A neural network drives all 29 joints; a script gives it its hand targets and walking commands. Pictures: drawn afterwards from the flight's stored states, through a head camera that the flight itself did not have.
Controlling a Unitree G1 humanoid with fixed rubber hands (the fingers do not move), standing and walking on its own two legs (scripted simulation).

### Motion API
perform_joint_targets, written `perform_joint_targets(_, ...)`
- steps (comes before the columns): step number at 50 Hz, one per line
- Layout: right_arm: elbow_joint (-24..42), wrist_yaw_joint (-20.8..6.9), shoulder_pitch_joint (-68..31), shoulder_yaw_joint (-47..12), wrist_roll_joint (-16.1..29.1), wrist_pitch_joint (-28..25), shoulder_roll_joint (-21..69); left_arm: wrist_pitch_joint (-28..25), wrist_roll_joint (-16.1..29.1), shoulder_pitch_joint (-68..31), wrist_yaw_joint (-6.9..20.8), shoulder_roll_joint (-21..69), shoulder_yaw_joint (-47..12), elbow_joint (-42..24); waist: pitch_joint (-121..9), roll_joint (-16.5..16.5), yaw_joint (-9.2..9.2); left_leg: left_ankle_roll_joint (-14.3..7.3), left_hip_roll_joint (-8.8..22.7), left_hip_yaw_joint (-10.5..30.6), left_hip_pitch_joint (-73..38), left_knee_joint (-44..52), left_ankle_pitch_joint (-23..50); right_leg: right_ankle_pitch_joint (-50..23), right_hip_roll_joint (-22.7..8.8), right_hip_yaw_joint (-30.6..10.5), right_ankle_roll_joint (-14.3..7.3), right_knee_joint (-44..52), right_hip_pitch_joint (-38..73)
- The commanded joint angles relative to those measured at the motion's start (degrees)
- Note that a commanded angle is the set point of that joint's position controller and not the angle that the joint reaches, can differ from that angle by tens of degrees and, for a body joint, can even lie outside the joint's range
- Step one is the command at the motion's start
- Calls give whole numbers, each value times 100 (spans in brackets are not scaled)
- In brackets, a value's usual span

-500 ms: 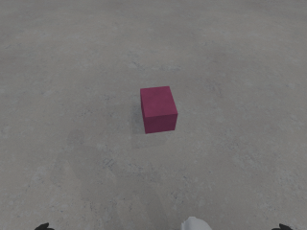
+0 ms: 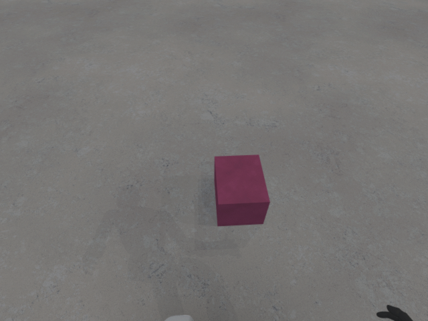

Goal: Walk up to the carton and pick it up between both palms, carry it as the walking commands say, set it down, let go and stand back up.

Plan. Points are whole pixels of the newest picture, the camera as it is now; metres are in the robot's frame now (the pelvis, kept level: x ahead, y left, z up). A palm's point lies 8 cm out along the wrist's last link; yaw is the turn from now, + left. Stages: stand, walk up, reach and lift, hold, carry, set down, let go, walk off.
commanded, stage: walk up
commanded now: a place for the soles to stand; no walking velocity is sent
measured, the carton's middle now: (238, 189) +0.84 -0.03 -0.65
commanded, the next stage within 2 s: none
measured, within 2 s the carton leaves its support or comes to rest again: neither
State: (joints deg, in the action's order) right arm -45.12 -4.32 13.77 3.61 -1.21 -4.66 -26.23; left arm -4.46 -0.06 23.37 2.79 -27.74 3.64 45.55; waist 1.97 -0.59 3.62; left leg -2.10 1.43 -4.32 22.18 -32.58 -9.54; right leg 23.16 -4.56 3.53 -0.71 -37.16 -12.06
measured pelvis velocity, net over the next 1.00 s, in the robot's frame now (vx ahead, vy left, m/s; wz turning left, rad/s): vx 0.28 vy -0.01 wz -0.03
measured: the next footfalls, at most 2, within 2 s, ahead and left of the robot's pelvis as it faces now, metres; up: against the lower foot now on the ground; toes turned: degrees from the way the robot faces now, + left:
right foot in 0.40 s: +0.31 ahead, -0.14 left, +0.00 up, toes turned -5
left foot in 0.80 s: +0.39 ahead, +0.11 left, +0.00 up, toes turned +1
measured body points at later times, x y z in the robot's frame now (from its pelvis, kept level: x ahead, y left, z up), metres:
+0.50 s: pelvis +0.17 -0.04 +0.00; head +0.19 -0.06 +0.45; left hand +0.29 +0.29 -0.07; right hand +0.19 -0.38 -0.11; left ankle +0.13 +0.10 -0.67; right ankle +0.25 -0.15 -0.72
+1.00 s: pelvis +0.28 -0.01 +0.01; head +0.30 +0.01 +0.45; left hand +0.35 +0.31 -0.12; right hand +0.40 -0.32 -0.09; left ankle +0.35 +0.11 -0.72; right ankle +0.27 -0.14 -0.72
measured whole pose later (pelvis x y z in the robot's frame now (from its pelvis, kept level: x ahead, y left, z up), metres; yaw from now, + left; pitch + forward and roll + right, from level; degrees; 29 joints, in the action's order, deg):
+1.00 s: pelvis +0.28 -0.01 +0.01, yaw -2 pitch -2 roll -1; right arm -52.3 -1.3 6.5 0.0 -0.4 -0.6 -22.5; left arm -2.2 0.2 14.9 0.1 -24.4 0.5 52.3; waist 3.9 -1.1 1.0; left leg -0.1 2.3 -2.2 19.6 -33.8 -12.3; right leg 17.5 -1.8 2.4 1.0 -32.7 -12.6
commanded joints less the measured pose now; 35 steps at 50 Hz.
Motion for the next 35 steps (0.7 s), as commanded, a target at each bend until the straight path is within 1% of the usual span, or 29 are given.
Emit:
perform_joint_targets(1, 183, 190, 1239, 612, -18, -221, -1787, -61, 52, -359, -62, -614, 115, -625, -193, 1596, -959, -1049, 2249, 4038, -2849, 2133, -3151, 556, 502, 4, -164, -2225, -3439)
perform_joint_targets(2, 290, 202, 1008, 600, 112, -146, -1740, -34, -51, -396, -149, -1187, 257, -540, -274, 801, -979, -1362, 2374, 3978, -2623, 1829, -2973, 376, 162, -600, -154, -2531, -3122)
perform_joint_targets(3, 201, 207, 868, 568, 190, -123, -1635, -35, -25, -272, -179, -1150, 184, -404, 54, 548, -789, -1306, 2030, 3175, -2272, 1680, -2425, 117, 49, -660, -101, -2474, -3149)
perform_joint_targets(4, 198, 226, 811, 462, 153, -113, -1432, -20, -16, -147, -135, -994, 150, -303, 125, 665, -692, -1131, 1668, 2502, -1913, 1760, -2115, -78, -223, -698, -64, -2220, -2783)
perform_joint_targets(5, 207, 225, 569, 391, 135, -85, -1357, 7, 35, -93, -98, -975, 166, -186, 349, 862, -559, -931, 1446, 2082, -1462, 1901, -1707, -181, -110, -556, -48, -1924, -2500)
perform_joint_targets(6, 186, 214, 396, 356, 171, -66, -1297, -3, 30, 72, -53, -1067, 195, -116, 490, 876, -412, -904, 1182, 1723, -1064, 1875, -1272, -329, -115, -506, -5, -1728, -2126)
perform_joint_targets(8, 153, 212, 441, 357, 105, -68, -1215, 83, -4, 94, -8, -954, 200, -17, 494, 945, -483, -743, 1045, 1441, -972, 2094, -1501, -678, -53, -344, 97, -1420, -2039)
perform_joint_targets(9, 143, 215, 414, 356, 106, -83, -1280, 72, 2, 24, 19, -913, 239, -9, 635, 1113, -445, -822, 1131, 1402, -919, 2221, -1606, -677, -81, -399, 112, -1287, -2098)
perform_joint_targets(10, 150, 218, 431, 355, 160, -88, -1338, 103, -32, -151, 28, -942, 264, -40, 477, 843, -478, -860, 1309, 1607, -1098, 2239, -1690, -779, -47, -362, 92, -1129, -2136)
perform_joint_targets(12, 232, 182, 410, 337, 138, -98, -1216, 98, -40, -476, 88, -762, 211, -46, 446, 909, -493, -999, 1146, 1003, -1124, 2164, -1404, -1192, -214, -176, 85, -458, -2006)
perform_joint_targets(14, 266, 160, 402, 422, 44, -56, -1410, 75, -34, -580, 125, -781, 223, -83, 180, 1164, -595, -936, 1016, 1004, -1209, 1986, -1584, -1113, -70, -53, 102, -105, -1585)
perform_joint_targets(16, 174, 157, 593, 340, 33, -21, -1320, 10, -49, -930, 132, -662, 213, -138, 501, 825, -616, -954, 994, 759, -1057, 1704, -851, -1186, 88, 143, -7, 293, -1516)
perform_joint_targets(17, 217, 152, 721, 329, 68, -48, -1322, 22, -58, -983, 149, -695, 225, -119, 307, 645, -641, -1005, 1212, 920, -903, 1762, -865, -1377, 97, 192, -55, 258, -1196)
perform_joint_targets(19, 410, 162, 540, 320, 91, -13, -1244, -57, -54, -397, 67, -828, 306, 38, -135, 210, -234, -725, 1165, 768, -609, 786, -316, -1552, 134, -98, -182, 699, 105)
perform_joint_targets(20, 301, 177, 638, 215, 78, 22, -1088, -108, -33, -34, 7, -973, 344, 204, -501, -23, -34, -589, 822, 410, -520, -86, -295, -1300, 216, 31, -249, 942, 684)
perform_joint_targets(21, 318, 150, 723, 119, 39, 16, -795, -151, -72, 651, -82, -1417, 535, 257, -633, -1030, 400, -287, 297, -14, 532, -1846, -741, -86, -788, -1568, -563, 1575, 1763)
perform_joint_targets(22, 414, 175, 1002, 15, 87, 56, -572, -188, 8, 717, -137, -1786, 560, 27, -560, -1311, 134, -105, -138, 332, 1527, -2848, -2153, 243, -1920, -3761, -778, 2164, 2150)
perform_joint_targets(23, 272, 258, 897, 169, 61, 137, -1109, -151, 122, 337, -127, -1725, 518, 17, -459, -657, 118, -223, 72, 821, 1548, -3267, -1806, 706, -2076, -3742, -1189, 2250, 1621)
perform_joint_targets(24, 197, 286, 939, 242, 84, 134, -1331, -148, 116, -25, -161, -1499, 426, -135, -208, -355, -35, -208, 105, 957, 1610, -3363, -1685, 638, -1871, -3351, -1437, 2184, 1133)
perform_joint_targets(25, 78, 293, 922, 202, 88, 114, -1240, -124, 142, -199, -175, -1228, 429, -241, -127, -63, -180, -139, 217, 1056, 1611, -3061, -1269, 201, -1558, -2570, -1265, 2054, 951)
perform_joint_targets(26, 91, 248, 926, 172, 116, 124, -1060, -135, 171, -209, -170, -1196, 352, -174, 39, -357, -236, -84, 313, 878, 1164, -2714, -912, -574, -1299, -2017, -1069, 2090, 585)
perform_joint_targets(27, 39, 214, 963, 178, 53, 155, -995, -143, 96, -245, -153, -1108, 338, -184, 144, -737, -240, 3, 353, 712, 1166, -2609, -906, -946, -1196, -1703, -1076, 2160, 281)
perform_joint_targets(28, 42, 163, 924, 180, 44, 203, -928, -174, 106, -262, -180, -1183, 352, -226, 266, -789, -270, 93, 450, 636, 995, -2412, -633, -782, -1090, -1367, -1026, 2321, -22)
perform_joint_targets(29, 49, 135, 772, 150, 0, 229, -916, -189, 87, -163, -174, -1106, 304, -225, 398, -702, -174, 132, 381, 683, 1022, -2492, -500, -940, -1147, -1450, -1067, 2420, -225)
perform_joint_targets(31, -89, 100, 846, 171, 29, 227, -825, -179, 47, -359, -193, -1196, 391, -295, 208, -800, -216, 274, 266, 474, 607, -1744, -553, -1643, -976, -982, -1145, 2148, -271)
perform_joint_targets(32, -63, 139, 755, 116, 12, 215, -652, -154, 45, -416, -214, -1042, 280, -265, 133, -920, -330, 274, 279, 241, 448, -1489, -329, -2607, -790, -537, -1051, 1903, -319)
perform_joint_targets(33, -76, 139, 570, 87, 46, 243, -615, -126, 56, -486, -216, -911, 197, -216, 58, -820, -326, 253, 221, 160, 246, -1313, -167, -2708, -658, -344, -1008, 1875, -432)
perform_joint_targets(34, -10, 173, 238, 39, -3, 255, -551, -107, 32, -424, -229, -892, 181, -234, 162, -660, -185, 249, 218, 63, 62, -935, 27, -3289, -653, -340, -992, 1685, -467)
perform_joint_targets(35, -36, 230, 167, 27, -4, 236, -526, -119, 88, -324, -253, -913, 165, -118, 350, -755, -200, 238, 253, 149, 45, -805, 127, -4100, -838, -402, -944, 1509, -506)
